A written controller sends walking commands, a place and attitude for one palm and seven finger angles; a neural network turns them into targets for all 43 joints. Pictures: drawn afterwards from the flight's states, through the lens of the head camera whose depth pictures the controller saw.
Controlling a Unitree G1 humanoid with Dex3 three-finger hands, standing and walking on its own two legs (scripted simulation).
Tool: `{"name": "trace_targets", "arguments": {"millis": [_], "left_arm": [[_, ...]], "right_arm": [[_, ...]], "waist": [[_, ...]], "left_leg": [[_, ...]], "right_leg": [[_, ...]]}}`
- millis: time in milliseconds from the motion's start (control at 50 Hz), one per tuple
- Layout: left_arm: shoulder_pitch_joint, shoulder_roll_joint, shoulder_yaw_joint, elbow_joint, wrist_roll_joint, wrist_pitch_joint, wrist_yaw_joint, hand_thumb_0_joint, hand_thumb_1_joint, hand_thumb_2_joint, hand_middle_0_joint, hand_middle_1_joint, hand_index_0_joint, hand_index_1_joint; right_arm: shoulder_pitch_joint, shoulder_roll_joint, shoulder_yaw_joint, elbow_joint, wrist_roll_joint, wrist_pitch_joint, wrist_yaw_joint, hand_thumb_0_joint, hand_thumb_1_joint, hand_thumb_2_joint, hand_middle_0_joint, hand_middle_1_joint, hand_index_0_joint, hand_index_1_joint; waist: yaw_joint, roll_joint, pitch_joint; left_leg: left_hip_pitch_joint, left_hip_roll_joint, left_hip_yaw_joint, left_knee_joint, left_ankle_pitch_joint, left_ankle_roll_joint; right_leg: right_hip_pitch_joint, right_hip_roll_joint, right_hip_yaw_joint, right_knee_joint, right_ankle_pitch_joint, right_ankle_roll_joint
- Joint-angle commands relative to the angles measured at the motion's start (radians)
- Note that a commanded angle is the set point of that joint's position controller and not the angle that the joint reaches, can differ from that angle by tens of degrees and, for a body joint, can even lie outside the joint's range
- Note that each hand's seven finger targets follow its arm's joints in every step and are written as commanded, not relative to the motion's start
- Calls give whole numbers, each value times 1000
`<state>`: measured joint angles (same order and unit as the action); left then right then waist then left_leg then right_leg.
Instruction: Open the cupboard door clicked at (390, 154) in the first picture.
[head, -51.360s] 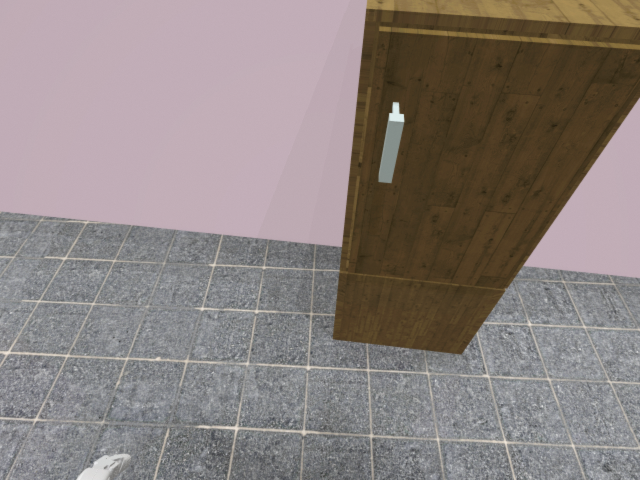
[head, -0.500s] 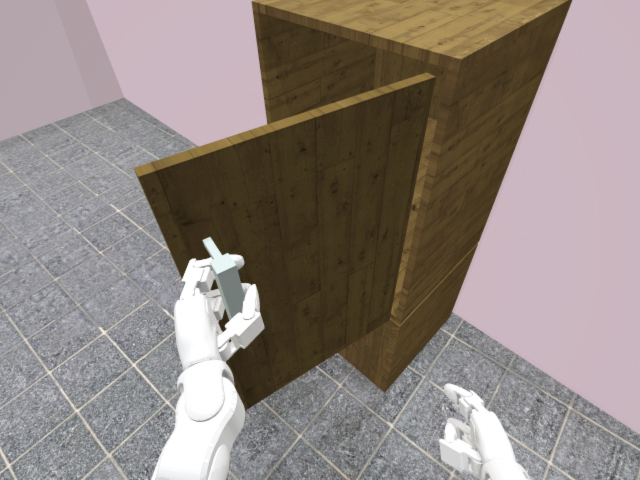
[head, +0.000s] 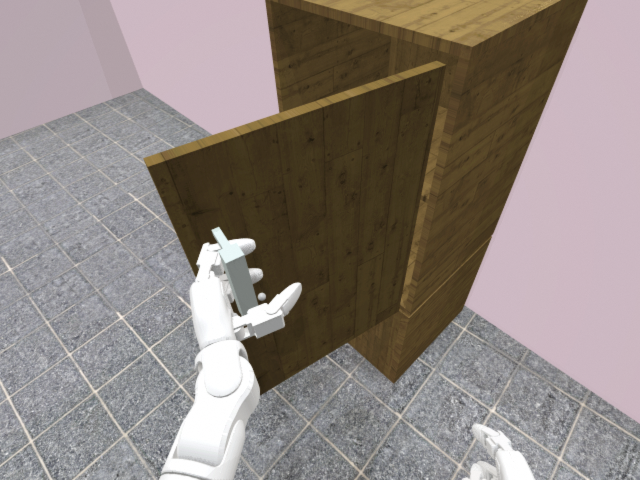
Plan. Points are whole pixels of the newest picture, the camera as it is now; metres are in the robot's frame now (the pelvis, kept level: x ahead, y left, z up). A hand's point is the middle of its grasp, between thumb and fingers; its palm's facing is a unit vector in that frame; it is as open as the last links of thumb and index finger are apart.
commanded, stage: open thumb and fingers to let go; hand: left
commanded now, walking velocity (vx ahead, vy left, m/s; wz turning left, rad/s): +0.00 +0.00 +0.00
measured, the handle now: (234, 274) +0.34 +0.13 +0.09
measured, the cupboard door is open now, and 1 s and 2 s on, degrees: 79 78 78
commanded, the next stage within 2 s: slide the hand sideways off the handle in 0.44 s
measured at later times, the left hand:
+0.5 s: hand (258, 299) +0.30 +0.09 +0.10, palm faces +0.32 -0.95 +0.00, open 14.8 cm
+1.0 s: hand (242, 319) +0.28 +0.11 +0.09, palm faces -0.10 -0.99 +0.01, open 16.0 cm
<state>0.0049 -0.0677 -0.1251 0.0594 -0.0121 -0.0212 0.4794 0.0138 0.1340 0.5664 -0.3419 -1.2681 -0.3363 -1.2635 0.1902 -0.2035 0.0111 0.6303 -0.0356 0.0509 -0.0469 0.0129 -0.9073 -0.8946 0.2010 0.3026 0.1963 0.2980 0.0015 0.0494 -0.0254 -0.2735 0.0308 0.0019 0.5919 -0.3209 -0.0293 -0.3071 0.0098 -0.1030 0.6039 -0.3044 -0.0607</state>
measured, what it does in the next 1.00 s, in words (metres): stands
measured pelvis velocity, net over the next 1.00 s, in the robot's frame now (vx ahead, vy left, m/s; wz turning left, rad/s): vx -0.03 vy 0.04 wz -0.02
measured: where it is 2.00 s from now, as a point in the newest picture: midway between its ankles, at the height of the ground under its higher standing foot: outside the picture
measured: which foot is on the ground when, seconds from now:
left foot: down 0.00-1.00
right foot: down 0.00-1.00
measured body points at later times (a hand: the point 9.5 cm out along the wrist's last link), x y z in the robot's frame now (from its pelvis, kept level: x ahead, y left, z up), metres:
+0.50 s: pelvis -0.01 +0.03 +0.00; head -0.02 +0.03 +0.45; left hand +0.28 +0.14 +0.10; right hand +0.17 -0.17 -0.10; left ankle -0.01 +0.14 -0.73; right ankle +0.01 -0.08 -0.73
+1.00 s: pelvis -0.03 +0.04 +0.00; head -0.04 +0.03 +0.44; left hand +0.28 +0.16 +0.10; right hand +0.14 -0.18 -0.09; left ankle -0.01 +0.14 -0.73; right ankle +0.01 -0.08 -0.73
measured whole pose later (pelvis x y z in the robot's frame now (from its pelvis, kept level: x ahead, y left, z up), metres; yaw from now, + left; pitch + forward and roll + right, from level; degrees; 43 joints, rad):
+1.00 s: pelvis -0.03 +0.04 +0.00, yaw -1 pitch -1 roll +0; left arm -0.06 0.08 -0.12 0.12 -0.12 -0.06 0.02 -0.01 -0.50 0.30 -0.20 -0.38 -0.20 -0.35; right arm 0.22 -0.20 0.06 0.58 0.03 -0.04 -0.03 0.01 -0.91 -0.89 0.20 0.30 0.20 0.30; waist 0.01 0.01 -0.02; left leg -0.32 -0.01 0.04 0.65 -0.32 0.02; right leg -0.36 -0.03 -0.06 0.65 -0.28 -0.02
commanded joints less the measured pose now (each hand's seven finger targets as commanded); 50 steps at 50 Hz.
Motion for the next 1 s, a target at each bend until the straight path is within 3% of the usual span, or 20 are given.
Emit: {"name": "trace_targets", "arguments": {"millis": [0, 40, 160, 260, 400, 520, 540, 560, 580, 600, 640, 680, 720, 760, 800, 820, 860, 920, 960, 980], "left_arm": [[-287, -6, -7, -215, 44, -74, 23, 0, -500, 300, -300, -1200, -300, -1200], [-269, 0, -2, -223, 52, -76, 29, 0, -500, 300, -300, -1200, -300, -1200], [-287, -61, -64, -222, 74, -66, 41, 0, -500, 300, -250, -900, -250, -900], [-327, -85, -91, -198, 91, -43, 62, 0, -500, 300, -208, -650, -208, -650], [-397, -107, -108, -174, 113, -15, 95, 0, -500, 300, -150, -300, -150, -300], [-448, -121, -113, -117, 106, 3, 105, 0, -500, 300, -150, -300, -150, -300], [-424, -51, -291, -88, 180, -40, -103, 0, -500, 300, -150, -300, -150, -300], [-494, 25, -214, -146, 143, -90, -213, 0, -500, 300, -150, -300, -150, -300], [-508, 91, -170, -150, 130, -121, -279, 0, -500, 300, -150, -300, -150, -300], [-528, 88, -185, -168, 116, -142, -334, 0, -500, 300, -150, -300, -150, -300], [-525, 75, -204, -134, 48, -150, -456, 0, -500, 300, -150, -300, -150, -300], [-556, 50, -179, -97, -69, -120, -544, 0, -500, 300, -150, -300, -150, -300], [-518, 71, -97, -74, -150, -90, -557, 0, -500, 300, -150, -300, -150, -300], [-465, 59, -59, -55, -181, -71, -536, 0, -500, 300, -150, -300, -150, -300], [-423, 90, -13, -61, -171, -70, -501, 0, -500, 300, -150, -300, -150, -300], [-388, 123, 7, -68, -151, -78, -481, 0, -500, 300, -150, -300, -150, -300], [-342, 112, -5, -106, -121, -89, -460, 0, -500, 300, -150, -300, -150, -300], [-266, 192, 53, -128, -95, -98, -452, 0, -500, 300, -150, -300, -150, -300], [-265, 183, 40, -177, -93, -101, -461, 0, -500, 300, -150, -300, -150, -300], [-266, 215, 70, -184, -93, -100, -463, 0, -500, 300, -150, -300, -150, -300]], "right_arm": [[-145, -65, -19, -171, -9, -56, 0, 0, -900, -900, 200, 300, 200, 300], [-147, -64, -23, -174, -8, -54, 1, 0, -900, -900, 200, 300, 200, 300], [-147, -60, -19, -181, -8, -48, 14, 0, -900, -900, 200, 300, 200, 300], [-155, -61, -17, -182, -7, -37, 20, 0, -900, -900, 200, 300, 200, 300], [-171, -55, -13, -176, -7, -17, 22, 0, -900, -900, 200, 300, 200, 300], [-182, -52, -8, -161, -5, -5, 18, 0, -900, -900, 200, 300, 200, 300], [-92, -83, -8, -129, -6, -1, 23, 0, -900, -900, 200, 300, 200, 300], [-82, -81, -8, -161, 3, -8, 10, 0, -900, -900, 200, 300, 200, 300], [-84, -83, -7, -168, 7, -10, -6, 0, -900, -900, 200, 300, 200, 300], [-91, -81, -1, -177, 11, -18, -13, 0, -900, -900, 200, 300, 200, 300], [-93, -85, 11, -187, 31, -39, -21, 0, -900, -900, 200, 300, 200, 300], [-117, -91, 22, -203, 54, -68, -33, 0, -900, -900, 200, 300, 200, 300], [-138, -98, 26, -206, 67, -96, -39, 0, -900, -900, 200, 300, 200, 300], [-134, -99, 26, -206, 69, -120, -32, 0, -900, -900, 200, 300, 200, 300], [-126, -103, 20, -206, 67, -135, -20, 0, -900, -900, 200, 300, 200, 300], [-118, -108, 17, -205, 65, -138, -11, 0, -900, -900, 200, 300, 200, 300], [-114, -100, 13, -218, 61, -145, 4, 0, -900, -900, 200, 300, 200, 300], [-102, -110, 8, -222, 59, -142, 14, 0, -900, -900, 200, 300, 200, 300], [-112, -103, 12, -240, 60, -140, 17, 0, -900, -900, 200, 300, 200, 300], [-110, -105, 11, -241, 60, -140, 15, 0, -900, -900, 200, 300, 200, 300]], "waist": [[7, -158, -168], [18, -142, -179], [13, -91, -180], [7, -107, -150], [10, -89, -171], [6, -89, -159], [-77, -136, -114], [-51, -116, -175], [-34, -91, -214], [-34, -56, -233], [-50, -47, -187], [-52, -56, -157], [-27, -54, -146], [-11, -110, -131], [6, -139, -126], [18, -124, -130], [23, -116, -133], [37, -100, -131], [31, -89, -121], [30, -92, -115]], "left_leg": [[9, -43, 8, -28, 151, 52], [20, -40, 9, -33, 159, 51], [25, -34, 4, -40, 170, 46], [19, -25, -11, -50, 148, 42], [13, -23, -21, -52, 138, 35], [-2, -23, -34, -59, 93, 30], [38, -15, -31, -51, 114, 44], [28, -24, -31, -44, 127, 50], [36, -30, -27, -42, 127, 53], [46, -33, -27, -42, 122, 54], [43, -30, -39, -50, 75, 51], [22, -34, -53, -65, 9, 49], [1, -37, -58, -81, -47, 40], [-28, -36, -67, -92, -79, 36], [-44, -33, -63, -99, -85, 34], [-46, -31, -61, -102, -82, 31], [-43, -29, -49, -97, -50, 33], [-52, -26, -31, -90, -25, 36], [-52, -27, -20, -89, -29, 39], [-58, -26, -18, -89, -36, 40]], "right_leg": [[85, -61, 113, -152, 157, 52], [91, -57, 106, -146, 154, 45], [70, -42, 71, -110, 158, 32], [38, -32, 49, -100, 112, 26], [23, -27, 38, -78, 86, 18], [3, -24, 31, -76, 43, 16], [-47, -28, 57, -60, 100, 20], [-23, -29, 53, -47, 132, 17], [1, -29, 63, -41, 139, 13], [7, -31, 66, -41, 139, 13], [-17, -27, 57, -49, 95, 14], [-21, -18, 47, -64, 40, 16], [-18, -15, 39, -74, -13, 19], [-24, -14, 28, -73, -46, 27], [-28, -15, 28, -71, -61, 31], [-21, -16, 32, -66, -62, 29], [-15, -19, 37, -61, -40, 29], [4, -20, 54, -70, -28, 27], [7, -21, 61, -78, -36, 28], [10, -20, 65, -82, -44, 29]]}}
